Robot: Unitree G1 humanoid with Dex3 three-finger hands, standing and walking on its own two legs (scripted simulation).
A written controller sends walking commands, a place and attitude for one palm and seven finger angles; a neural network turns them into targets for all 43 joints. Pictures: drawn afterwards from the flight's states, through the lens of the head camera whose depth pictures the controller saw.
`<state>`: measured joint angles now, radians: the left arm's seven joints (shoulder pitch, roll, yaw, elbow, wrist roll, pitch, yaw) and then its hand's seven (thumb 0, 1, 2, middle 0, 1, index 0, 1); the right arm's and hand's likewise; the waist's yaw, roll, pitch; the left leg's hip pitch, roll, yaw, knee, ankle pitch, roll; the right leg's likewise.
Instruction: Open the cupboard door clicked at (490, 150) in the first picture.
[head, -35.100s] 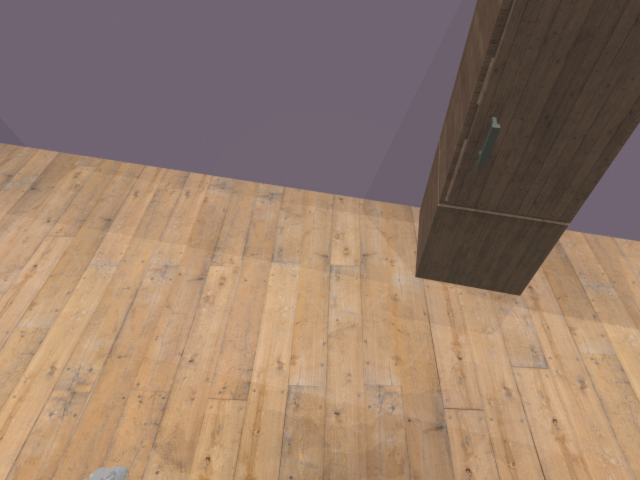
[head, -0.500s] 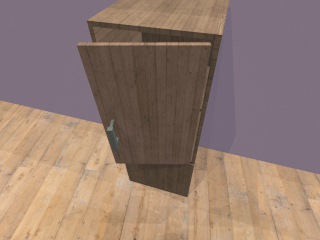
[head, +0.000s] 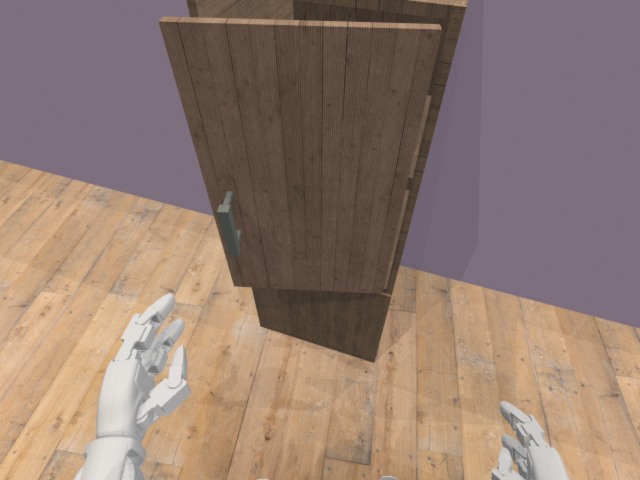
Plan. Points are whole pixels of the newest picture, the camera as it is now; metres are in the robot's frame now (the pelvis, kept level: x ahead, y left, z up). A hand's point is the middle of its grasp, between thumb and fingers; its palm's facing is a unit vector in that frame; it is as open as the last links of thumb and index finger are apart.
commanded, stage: raise the hand with hooked fingers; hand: left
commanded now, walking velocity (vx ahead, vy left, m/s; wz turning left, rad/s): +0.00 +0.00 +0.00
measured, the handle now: (231, 224) +0.56 +0.19 -0.05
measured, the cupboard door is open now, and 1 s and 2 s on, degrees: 16 16 16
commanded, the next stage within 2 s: move the hooked fingers beside the handle in 1.84 s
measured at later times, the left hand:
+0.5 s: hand (170, 402) +0.23 +0.20 -0.04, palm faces -0.07 -1.00 -0.04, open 10.6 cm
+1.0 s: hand (138, 379) +0.26 +0.25 -0.03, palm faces -0.02 -1.00 -0.06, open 13.5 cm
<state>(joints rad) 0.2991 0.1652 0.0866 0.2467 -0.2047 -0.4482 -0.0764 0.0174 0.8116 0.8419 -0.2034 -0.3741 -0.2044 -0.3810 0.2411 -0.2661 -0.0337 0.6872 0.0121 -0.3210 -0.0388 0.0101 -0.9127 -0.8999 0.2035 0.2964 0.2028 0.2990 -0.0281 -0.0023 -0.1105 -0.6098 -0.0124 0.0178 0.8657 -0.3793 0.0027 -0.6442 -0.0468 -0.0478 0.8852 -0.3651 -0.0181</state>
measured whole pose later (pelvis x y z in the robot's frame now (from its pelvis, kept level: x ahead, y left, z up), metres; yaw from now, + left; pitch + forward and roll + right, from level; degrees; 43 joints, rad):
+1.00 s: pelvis +0.00 +0.01 -0.07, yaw -1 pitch +19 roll -3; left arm 0.19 0.34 0.35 0.22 -0.35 -0.42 -0.45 -0.01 -0.37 0.35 -0.29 -1.11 -0.29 -1.12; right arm 0.21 -0.26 0.00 0.52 0.03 -0.21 -0.05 0.01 -0.91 -0.90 0.20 0.30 0.20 0.30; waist -0.01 0.00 -0.16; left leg -1.06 0.02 -0.03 1.29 -0.57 0.01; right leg -1.04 -0.02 -0.08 1.23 -0.51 -0.01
